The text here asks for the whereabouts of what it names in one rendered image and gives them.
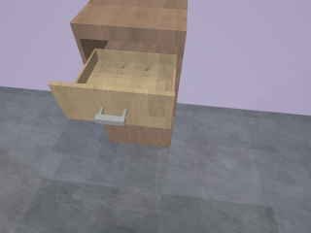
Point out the handle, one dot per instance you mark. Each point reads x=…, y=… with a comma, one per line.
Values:
x=111, y=120

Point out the cabinet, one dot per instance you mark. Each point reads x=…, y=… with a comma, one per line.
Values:
x=153, y=26

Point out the drawer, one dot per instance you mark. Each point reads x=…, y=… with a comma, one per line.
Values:
x=141, y=82

